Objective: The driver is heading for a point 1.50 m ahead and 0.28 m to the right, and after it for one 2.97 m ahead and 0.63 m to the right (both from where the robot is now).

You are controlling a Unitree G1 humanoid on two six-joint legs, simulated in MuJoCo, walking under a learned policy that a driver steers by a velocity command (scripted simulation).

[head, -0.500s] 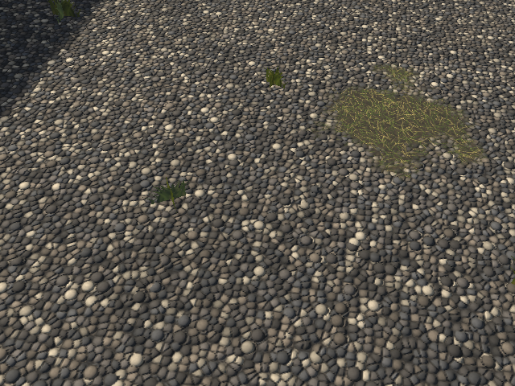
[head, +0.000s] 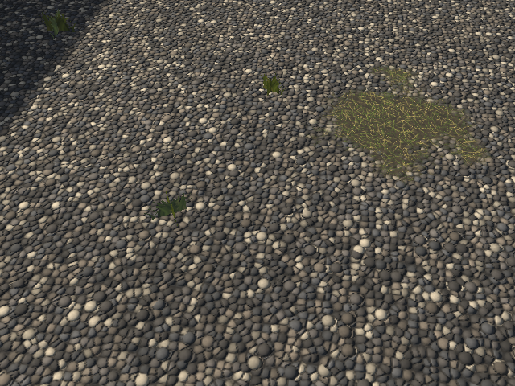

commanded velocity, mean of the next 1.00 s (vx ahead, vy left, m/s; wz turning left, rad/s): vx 0.10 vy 0.00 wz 0.00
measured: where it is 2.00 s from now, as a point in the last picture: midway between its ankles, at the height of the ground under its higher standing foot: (290, 356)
